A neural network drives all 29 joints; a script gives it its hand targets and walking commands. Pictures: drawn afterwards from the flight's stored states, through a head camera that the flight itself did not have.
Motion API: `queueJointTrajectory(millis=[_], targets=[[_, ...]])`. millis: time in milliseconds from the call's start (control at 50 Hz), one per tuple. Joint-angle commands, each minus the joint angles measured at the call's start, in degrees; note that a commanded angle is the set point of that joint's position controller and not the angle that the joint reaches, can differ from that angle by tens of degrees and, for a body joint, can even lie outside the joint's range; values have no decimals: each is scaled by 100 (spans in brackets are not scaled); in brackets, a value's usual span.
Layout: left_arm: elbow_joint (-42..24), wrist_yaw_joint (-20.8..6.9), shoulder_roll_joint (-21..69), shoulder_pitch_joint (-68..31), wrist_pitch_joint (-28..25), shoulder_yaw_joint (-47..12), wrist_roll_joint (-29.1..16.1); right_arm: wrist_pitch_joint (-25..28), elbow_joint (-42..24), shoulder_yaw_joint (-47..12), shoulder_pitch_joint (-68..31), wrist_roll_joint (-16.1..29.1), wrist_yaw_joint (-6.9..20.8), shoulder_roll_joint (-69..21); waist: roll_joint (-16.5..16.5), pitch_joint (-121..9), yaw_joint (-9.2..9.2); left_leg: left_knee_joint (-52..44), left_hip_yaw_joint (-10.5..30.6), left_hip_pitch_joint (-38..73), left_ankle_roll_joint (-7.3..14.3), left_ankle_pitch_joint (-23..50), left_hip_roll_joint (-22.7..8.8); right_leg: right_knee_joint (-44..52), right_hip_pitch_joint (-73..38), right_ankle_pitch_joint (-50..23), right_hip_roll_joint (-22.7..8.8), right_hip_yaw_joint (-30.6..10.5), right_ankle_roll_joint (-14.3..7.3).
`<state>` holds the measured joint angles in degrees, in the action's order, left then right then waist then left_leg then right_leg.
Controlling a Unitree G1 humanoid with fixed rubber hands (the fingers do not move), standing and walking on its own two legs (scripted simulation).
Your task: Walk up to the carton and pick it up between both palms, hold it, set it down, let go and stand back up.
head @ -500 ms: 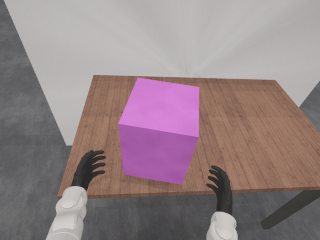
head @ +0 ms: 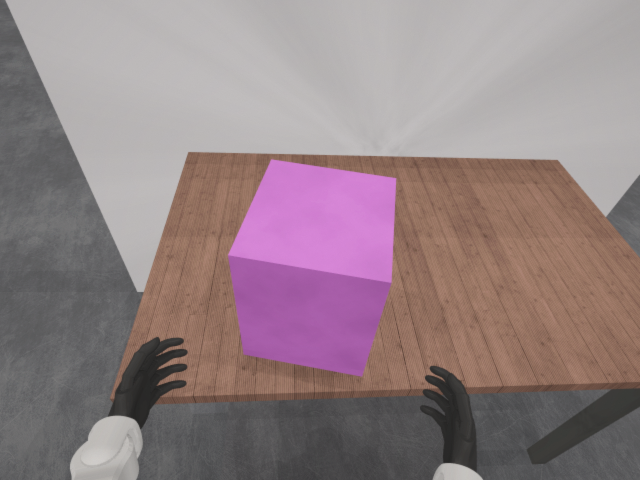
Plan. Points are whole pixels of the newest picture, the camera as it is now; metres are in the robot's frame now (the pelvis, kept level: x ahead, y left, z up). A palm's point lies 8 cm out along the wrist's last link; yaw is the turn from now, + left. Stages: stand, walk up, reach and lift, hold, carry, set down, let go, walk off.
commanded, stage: set down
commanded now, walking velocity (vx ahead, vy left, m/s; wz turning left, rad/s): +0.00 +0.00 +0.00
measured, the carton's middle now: (317, 269) +0.44 +0.00 -0.01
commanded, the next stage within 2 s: let go in 1.98 s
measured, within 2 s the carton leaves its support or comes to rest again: neither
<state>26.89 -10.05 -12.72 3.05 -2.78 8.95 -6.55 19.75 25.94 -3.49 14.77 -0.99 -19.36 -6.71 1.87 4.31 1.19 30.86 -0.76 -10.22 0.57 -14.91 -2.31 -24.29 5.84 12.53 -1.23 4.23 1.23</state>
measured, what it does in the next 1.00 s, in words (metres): stands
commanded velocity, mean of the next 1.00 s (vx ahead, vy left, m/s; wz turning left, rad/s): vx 0.00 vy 0.00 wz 0.00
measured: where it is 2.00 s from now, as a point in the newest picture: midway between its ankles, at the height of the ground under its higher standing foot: outside the picture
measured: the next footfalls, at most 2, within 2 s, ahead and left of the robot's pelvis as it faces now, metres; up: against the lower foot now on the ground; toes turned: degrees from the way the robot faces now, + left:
none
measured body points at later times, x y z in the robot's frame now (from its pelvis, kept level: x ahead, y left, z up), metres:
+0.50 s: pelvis +0.01 -0.02 +0.00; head +0.00 +0.00 +0.45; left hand +0.22 +0.23 -0.04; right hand +0.18 -0.18 -0.04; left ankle +0.03 +0.11 -0.74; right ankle +0.01 -0.14 -0.74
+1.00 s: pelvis +0.02 -0.02 +0.00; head +0.01 -0.01 +0.45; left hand +0.22 +0.22 -0.05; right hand +0.19 -0.20 -0.04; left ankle +0.03 +0.11 -0.74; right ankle +0.01 -0.14 -0.74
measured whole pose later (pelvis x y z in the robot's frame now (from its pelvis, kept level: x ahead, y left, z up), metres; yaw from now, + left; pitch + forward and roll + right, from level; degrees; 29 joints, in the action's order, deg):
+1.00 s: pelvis +0.02 -0.02 +0.00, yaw +0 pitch -6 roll +0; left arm 23.4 -6.8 -12.7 10.6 5.6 7.7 -4.2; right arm 11.5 24.4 -3.5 17.2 -1.0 -8.5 0.6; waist 1.2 4.5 0.9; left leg 25.6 -0.9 -5.3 -1.1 -14.0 -2.3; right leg -24.3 3.4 14.6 -1.2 4.2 0.0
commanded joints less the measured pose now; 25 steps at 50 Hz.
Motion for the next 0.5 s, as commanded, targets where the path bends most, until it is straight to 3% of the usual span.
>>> queueJointTrajectory(millis=[0, 80, 160, 200, 240, 260, 280, 300, 340, 360, 380, 460, 480], targets=[[-1866, 58, -1350, -219, -47, -540, -94, 87, -1636, -480, -138, 595, 189, 366, -1004, -206, -440, -931, -252, 354, -325, 692, 68, 603, -199, 120, 201, -277, -379], [-1858, 69, -1279, 238, 49, -498, -7, 94, -1475, -378, 232, 594, 306, 498, -1078, -168, -406, -880, -219, 712, -409, 1335, 63, 653, -46, -280, 230, -249, -370], [-1840, 78, -1250, 421, 78, -436, 87, 103, -1469, -352, 361, 497, 396, 598, -990, -158, -442, -869, -277, 736, -407, 1543, 82, 678, -148, -495, 247, -244, -341], [-2000, 122, -1158, 480, 66, -536, 102, 77, -1335, -324, 435, 492, 472, 671, -1127, -145, -414, -892, -249, 735, -462, 1622, 69, 669, -90, -507, 287, -218, -359], [-1910, 93, -1260, 520, 64, -449, 101, 73, -1409, -311, 457, 435, 476, 705, -976, -124, -369, -874, -278, 742, -409, 1509, 103, 705, -134, -521, 232, -255, -317], [-1910, 140, -1182, 525, 102, -490, 142, 44, -1313, -240, 388, 410, 539, 799, -1140, -19, -386, -951, -253, 759, -445, 1498, 88, 695, -29, -448, 270, -197, -362], [-1943, 118, -1308, 528, 95, -483, 59, 52, -1502, -246, 387, 426, 531, 770, -920, -140, -397, -928, -253, 689, -392, 1483, 90, 709, -161, -435, 247, -232, -332], [-1594, 138, -1203, 403, 137, -510, 137, 12, -1159, -174, 181, 329, 582, 907, -955, -35, -361, -962, -310, 620, -383, 1203, 100, 721, -34, -227, 264, -235, -359], [-1821, 78, -1408, 542, 87, -407, -30, 61, -1759, -258, 478, 358, 506, 713, -633, -148, -395, -918, -354, 676, -294, 1362, 151, 734, -258, -653, 175, -288, -240], [-1550, 76, -1282, 586, 133, -395, 67, -19, -1412, -312, 409, 319, 552, 825, -647, -39, -407, -952, -304, 756, -319, 1287, 155, 731, -109, -640, 175, -276, -229], [-1558, 60, -1314, 446, 101, -373, 40, -52, -1486, -334, 393, 302, 533, 743, -588, -83, -356, -975, -352, 605, -237, 1088, 143, 747, -226, -493, 161, -331, -236], [-1179, 97, -1212, 383, 299, -461, 150, -260, -1057, -129, 205, 181, 667, 959, -682, 192, -358, -1114, -347, 629, -284, 841, 139, 826, -52, -54, 174, -252, -287], [-1416, 100, -1349, 355, 272, -450, 87, -257, -1429, -128, 215, 252, 634, 894, -655, 16, -387, -1114, -386, 577, -247, 791, 165, 823, -154, -86, 145, -281, -266]])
